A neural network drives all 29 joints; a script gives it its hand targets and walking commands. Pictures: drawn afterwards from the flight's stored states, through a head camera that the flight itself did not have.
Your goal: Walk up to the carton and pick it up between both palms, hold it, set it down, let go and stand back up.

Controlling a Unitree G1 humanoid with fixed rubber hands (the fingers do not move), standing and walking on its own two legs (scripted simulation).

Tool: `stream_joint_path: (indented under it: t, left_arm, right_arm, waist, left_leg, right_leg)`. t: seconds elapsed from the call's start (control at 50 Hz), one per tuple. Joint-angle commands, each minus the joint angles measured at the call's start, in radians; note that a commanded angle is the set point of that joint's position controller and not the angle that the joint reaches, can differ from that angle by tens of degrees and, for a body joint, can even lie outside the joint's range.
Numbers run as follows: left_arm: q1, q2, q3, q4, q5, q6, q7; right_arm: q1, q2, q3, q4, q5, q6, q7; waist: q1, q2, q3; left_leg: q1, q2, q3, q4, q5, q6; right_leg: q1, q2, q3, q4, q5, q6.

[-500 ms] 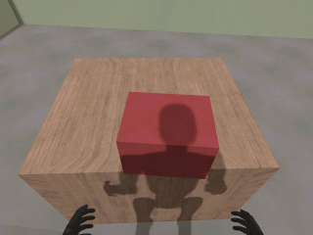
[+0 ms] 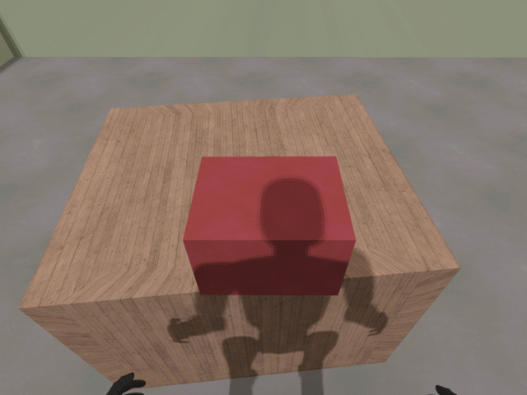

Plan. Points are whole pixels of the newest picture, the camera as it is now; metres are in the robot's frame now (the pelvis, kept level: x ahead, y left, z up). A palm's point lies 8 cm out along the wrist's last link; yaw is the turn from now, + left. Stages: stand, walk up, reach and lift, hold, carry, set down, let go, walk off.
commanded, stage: stand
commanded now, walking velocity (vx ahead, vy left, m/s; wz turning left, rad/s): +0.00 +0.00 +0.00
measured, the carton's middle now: (268, 225) +0.46 +0.02 -0.04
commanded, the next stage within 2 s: none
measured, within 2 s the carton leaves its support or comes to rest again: neither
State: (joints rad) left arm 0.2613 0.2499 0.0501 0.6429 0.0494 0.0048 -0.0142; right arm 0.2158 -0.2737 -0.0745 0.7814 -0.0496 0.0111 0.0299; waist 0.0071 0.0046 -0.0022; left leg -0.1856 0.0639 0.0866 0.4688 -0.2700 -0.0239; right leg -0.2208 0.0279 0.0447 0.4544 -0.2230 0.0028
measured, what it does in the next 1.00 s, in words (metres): stands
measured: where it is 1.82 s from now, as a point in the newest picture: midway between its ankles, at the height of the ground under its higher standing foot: outside the picture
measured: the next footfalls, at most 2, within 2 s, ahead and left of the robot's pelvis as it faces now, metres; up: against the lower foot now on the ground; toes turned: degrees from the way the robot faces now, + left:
none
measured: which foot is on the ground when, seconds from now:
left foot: down 0.00-1.00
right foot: down 0.00-1.00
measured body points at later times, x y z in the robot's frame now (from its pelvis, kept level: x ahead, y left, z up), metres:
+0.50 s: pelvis +0.00 +0.02 +0.00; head +0.00 +0.02 +0.45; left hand +0.10 +0.27 -0.12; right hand +0.03 -0.26 -0.13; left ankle -0.01 +0.13 -0.74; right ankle +0.01 -0.12 -0.74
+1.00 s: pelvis +0.00 +0.02 +0.00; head +0.00 +0.02 +0.45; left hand +0.05 +0.27 -0.14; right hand -0.02 -0.24 -0.14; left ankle -0.01 +0.13 -0.74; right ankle +0.01 -0.12 -0.74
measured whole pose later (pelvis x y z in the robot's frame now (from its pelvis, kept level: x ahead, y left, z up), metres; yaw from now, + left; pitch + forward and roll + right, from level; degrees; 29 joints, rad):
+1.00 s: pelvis +0.00 +0.02 +0.00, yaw -5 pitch -1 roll +1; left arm 0.34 0.22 0.00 0.92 0.03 0.00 0.03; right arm 0.31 -0.25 -0.04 1.02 -0.02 0.03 -0.01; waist -0.02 -0.01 0.01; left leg -0.14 0.03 0.18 0.42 -0.26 0.02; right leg -0.23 0.01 0.14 0.46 -0.21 0.04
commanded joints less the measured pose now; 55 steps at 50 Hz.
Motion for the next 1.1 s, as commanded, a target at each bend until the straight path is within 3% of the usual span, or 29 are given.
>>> stream_joint_path:
  t: [0.0, 0.1, 0.14, 0.16, 0.2, 0.22, 0.26, 0.28, 0.32, 0.34, 0.42, 0.48, 0.56, 0.58, 0.6, 0.62, 0.66, 0.7, 0.72, 0.78, 0.84, 0.86, 0.88, 0.92, 0.94, 1.0, 1.02, 1.06, 1.08]
  left_arm:
    - [-0.012, 0.119, 0.035, -0.064, -0.001, -0.028, 0.003]
    - [0.04, 0.128, 0.032, -0.051, 0.003, -0.045, 0.003]
    - [0.063, 0.115, 0.029, -0.044, -0.01, -0.05, 0.002]
    - [0.059, 0.103, 0.02, -0.037, -0.004, -0.054, 0.006]
    - [0.067, 0.093, 0.016, -0.022, -0.006, -0.05, 0.009]
    - [0.07, 0.118, 0.021, -0.02, -0.006, -0.05, 0.007]
    - [0.059, 0.128, 0.02, -0.016, 0.001, -0.044, 0.013]
    - [0.086, 0.114, 0.02, -0.013, -0.009, -0.044, 0.01]
    - [0.1, 0.111, 0.016, 0.009, -0.01, -0.043, 0.014]
    - [0.092, 0.109, 0.014, 0.005, -0.015, -0.044, 0.011]
    - [0.102, 0.119, 0.01, 0.037, -0.011, -0.041, 0.017]
    - [0.081, 0.098, 0.003, 0.051, -0.016, -0.039, 0.018]
    - [0.108, 0.102, 0.0, 0.082, -0.014, -0.036, 0.026]
    - [0.076, 0.084, -0.004, 0.075, -0.012, -0.034, 0.029]
    - [0.089, 0.087, -0.005, 0.08, -0.011, -0.028, 0.031]
    - [0.097, 0.095, -0.005, 0.092, -0.018, -0.026, 0.034]
    - [0.09, 0.078, -0.008, 0.096, -0.018, -0.025, 0.031]
    - [0.112, 0.086, -0.009, 0.121, -0.017, -0.024, 0.035]
    - [0.098, 0.109, -0.005, 0.134, -0.016, -0.026, 0.036]
    - [0.093, 0.072, -0.016, 0.15, -0.017, -0.025, 0.038]
    - [0.102, 0.08, -0.017, 0.192, -0.019, -0.022, 0.042]
    - [0.107, 0.074, -0.017, 0.194, -0.022, -0.017, 0.043]
    - [0.12, 0.091, -0.016, 0.216, -0.024, -0.016, 0.045]
    - [0.142, 0.052, -0.031, 0.244, -0.025, -0.013, 0.044]
    - [0.113, 0.089, -0.023, 0.24, -0.02, -0.011, 0.046]
    - [0.103, 0.07, -0.032, 0.257, -0.019, -0.013, 0.047]
    - [0.136, 0.072, -0.028, 0.268, -0.022, -0.011, 0.049]
    - [0.142, 0.049, -0.039, 0.29, -0.023, -0.014, 0.052]
    - [0.137, 0.051, -0.038, 0.296, -0.022, -0.015, 0.05]
  right_arm:
    - [0.003, -0.112, -0.037, -0.059, 0.002, -0.008, 0.008]
    - [0.055, -0.132, -0.029, -0.029, 0.007, -0.017, -0.004]
    - [0.061, -0.14, -0.027, -0.021, 0.003, -0.021, -0.007]
    - [0.073, -0.146, -0.028, -0.019, 0.005, -0.022, -0.006]
    - [0.088, -0.135, -0.022, -0.01, 0.007, -0.018, -0.011]
    - [0.082, -0.141, -0.022, 0.002, 0.01, -0.018, -0.008]
    - [0.106, -0.141, -0.018, 0.006, 0.003, -0.02, -0.01]
    - [0.108, -0.142, -0.017, 0.012, 0.009, -0.023, -0.011]
    - [0.126, -0.133, -0.011, 0.03, 0.013, -0.031, -0.01]
    - [0.095, -0.152, -0.013, 0.031, 0.008, -0.031, -0.011]
    - [0.128, -0.131, -0.008, 0.052, 0.02, -0.022, -0.016]
    - [0.118, -0.155, -0.011, 0.052, 0.015, -0.022, -0.016]
    - [0.133, -0.121, 0.0, 0.084, 0.022, -0.013, -0.025]
    - [0.134, -0.13, -0.005, 0.089, 0.018, -0.01, -0.027]
    - [0.136, -0.132, -0.003, 0.101, 0.021, -0.008, -0.025]
    - [0.119, -0.135, -0.002, 0.095, 0.019, -0.007, -0.03]
    - [0.126, -0.119, 0.0, 0.119, 0.023, -0.005, -0.027]
    - [0.139, -0.099, 0.004, 0.127, 0.026, -0.005, -0.031]
    - [0.117, -0.095, 0.007, 0.14, 0.027, -0.006, -0.03]
    - [0.134, -0.105, 0.001, 0.171, 0.022, -0.005, -0.036]
    - [0.133, -0.104, 0.004, 0.18, 0.031, -0.004, -0.036]
    - [0.132, -0.105, 0.004, 0.191, 0.025, -0.004, -0.037]
    - [0.116, -0.114, 0.001, 0.185, 0.031, -0.003, -0.041]
    - [0.115, -0.112, -0.001, 0.2, 0.032, 0.005, -0.041]
    - [0.137, -0.099, 0.003, 0.208, 0.031, 0.007, -0.043]
    - [0.153, -0.071, 0.014, 0.241, 0.031, 0.011, -0.044]
    - [0.142, -0.071, 0.013, 0.243, 0.03, 0.008, -0.043]
    - [0.158, -0.078, 0.012, 0.248, 0.032, 0.005, -0.048]
    - [0.137, -0.073, 0.013, 0.261, 0.033, 0.007, -0.049]
  waist:
    - [-0.017, -0.028, -0.036]
    - [-0.016, -0.007, -0.04]
    - [-0.001, -0.026, -0.036]
    - [-0.019, 0.01, -0.059]
    - [-0.019, -0.023, -0.026]
    - [-0.009, 0.009, -0.03]
    - [-0.028, -0.052, -0.02]
    - [-0.013, -0.044, -0.035]
    - [-0.021, -0.002, 0.004]
    - [-0.003, 0.04, 0.02]
    - [-0.016, -0.044, 0.019]
    - [-0.028, -0.006, 0.005]
    - [-0.019, -0.044, -0.01]
    - [-0.035, -0.042, 0.028]
    - [-0.029, -0.006, 0.027]
    - [-0.018, -0.056, 0.058]
    - [-0.018, 0.017, 0.047]
    - [-0.028, -0.003, 0.021]
    - [-0.016, -0.064, 0.028]
    - [-0.021, -0.001, 0.049]
    - [-0.031, -0.001, 0.015]
    - [-0.02, 0.052, 0.032]
    - [-0.01, -0.02, 0.035]
    - [-0.008, -0.06, 0.055]
    - [-0.027, -0.082, 0.063]
    - [-0.033, -0.016, 0.083]
    - [-0.018, -0.034, 0.063]
    - [-0.025, -0.007, 0.056]
    - [-0.011, -0.004, 0.086]
  left_leg:
    - [-0.021, 0.058, -0.063, -0.086, -0.014, 0.008]
    - [-0.004, 0.065, -0.07, -0.098, -0.065, 0.015]
    - [-0.006, 0.071, -0.066, -0.105, -0.031, 0.02]
    - [0.026, 0.062, -0.053, -0.094, -0.025, 0.018]
    - [-0.02, 0.075, -0.062, -0.115, -0.004, 0.025]
    - [0.001, 0.067, -0.053, -0.107, -0.023, 0.02]
    - [-0.007, 0.07, -0.053, -0.118, -0.012, 0.02]
    - [0.004, 0.07, -0.058, -0.097, 0.014, 0.026]
    - [-0.017, 0.067, -0.058, -0.123, 0.01, 0.023]
    - [-0.01, 0.075, -0.057, -0.127, 0.02, 0.028]
    - [0.023, 0.067, -0.048, -0.126, 0.017, 0.03]
    - [0.037, 0.071, -0.045, -0.127, 0.037, 0.032]
    - [0.068, 0.076, -0.03, -0.127, 0.044, 0.043]
    - [0.039, 0.075, -0.033, -0.131, 0.036, 0.044]
    - [0.027, 0.067, -0.025, -0.138, 0.029, 0.045]
    - [0.034, 0.064, -0.021, -0.123, 0.043, 0.044]
    - [0.023, 0.064, -0.016, -0.142, 0.007, 0.043]
    - [0.071, 0.072, -0.036, -0.145, 0.018, 0.049]
    - [0.065, 0.064, -0.024, -0.132, 0.037, 0.05]
    - [0.07, 0.071, -0.024, -0.147, 0.078, 0.052]
    - [0.086, 0.071, -0.016, -0.155, 0.059, 0.053]
    - [0.059, 0.078, -0.016, -0.157, 0.087, 0.056]
    - [0.054, 0.073, -0.007, -0.167, 0.02, 0.063]
    - [0.052, 0.049, 0.007, -0.141, 0.011, 0.061]
    - [0.06, 0.063, -0.008, -0.148, -0.009, 0.059]
    - [0.059, 0.067, -0.01, -0.152, -0.009, 0.062]
    - [0.089, 0.078, -0.019, -0.163, 0.012, 0.064]
    - [0.091, 0.069, -0.009, -0.149, 0.044, 0.062]
    - [0.088, 0.066, 0.005, -0.152, 0.048, 0.055]
  right_leg:
    - [-0.047, -0.087, 0.086, -0.068, 0.18, 0.033]
    - [-0.087, -0.074, 0.109, -0.088, 0.077, 0.029]
    - [-0.089, -0.071, 0.119, -0.085, 0.093, 0.027]
    - [-0.097, -0.079, 0.118, -0.091, 0.105, 0.023]
    - [-0.065, -0.076, 0.116, -0.063, 0.152, 0.022]
    - [-0.088, -0.07, 0.112, -0.077, 0.117, 0.025]
    - [-0.088, -0.072, 0.113, -0.063, 0.131, 0.022]
    - [-0.071, -0.078, 0.121, -0.068, 0.138, 0.019]
    - [-0.083, -0.079, 0.122, -0.055, 0.137, 0.022]
    - [-0.098, -0.073, 0.123, -0.06, 0.133, 0.018]
    - [-0.113, -0.058, 0.119, -0.067, 0.12, 0.028]
    - [-0.097, -0.063, 0.119, -0.054, 0.154, 0.024]
    - [-0.094, -0.066, 0.114, -0.058, 0.166, 0.027]
    - [-0.086, -0.071, 0.125, -0.059, 0.172, 0.026]
    - [-0.088, -0.068, 0.124, -0.055, 0.166, 0.024]
    - [-0.101, -0.075, 0.138, -0.064, 0.145, 0.021]
    - [-0.087, -0.069, 0.138, -0.064, 0.143, 0.02]
    - [-0.097, -0.065, 0.126, -0.053, 0.145, 0.017]
    - [-0.092, -0.068, 0.134, -0.072, 0.149, 0.02]
    - [-0.097, -0.063, 0.115, -0.045, 0.18, 0.026]
    - [-0.072, -0.061, 0.11, -0.047, 0.175, 0.022]
    - [-0.055, -0.063, 0.109, -0.042, 0.187, 0.029]
    - [-0.072, -0.055, 0.098, -0.048, 0.151, 0.03]
    - [-0.072, -0.067, 0.132, -0.071, 0.14, 0.026]
    - [-0.092, -0.061, 0.126, -0.076, 0.111, 0.02]
    - [-0.099, -0.069, 0.119, -0.066, 0.135, 0.018]
    - [-0.101, -0.06, 0.112, -0.058, 0.144, 0.018]
    - [-0.092, -0.065, 0.121, -0.054, 0.155, 0.018]
    - [-0.105, -0.06, 0.112, -0.05, 0.167, 0.021]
